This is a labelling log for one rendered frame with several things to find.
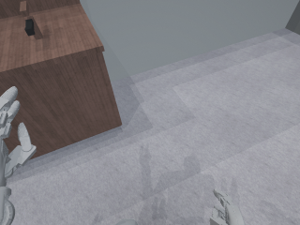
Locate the robot left hand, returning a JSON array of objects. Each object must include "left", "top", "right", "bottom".
[{"left": 0, "top": 86, "right": 37, "bottom": 187}]

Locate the left robot forearm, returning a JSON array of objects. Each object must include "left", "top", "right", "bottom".
[{"left": 0, "top": 186, "right": 15, "bottom": 225}]

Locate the counter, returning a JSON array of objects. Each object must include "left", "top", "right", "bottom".
[{"left": 0, "top": 0, "right": 122, "bottom": 160}]

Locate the robot right hand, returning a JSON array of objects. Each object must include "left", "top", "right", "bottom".
[{"left": 210, "top": 188, "right": 246, "bottom": 225}]

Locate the tap lever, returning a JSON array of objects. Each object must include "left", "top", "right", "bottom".
[{"left": 24, "top": 19, "right": 35, "bottom": 36}]

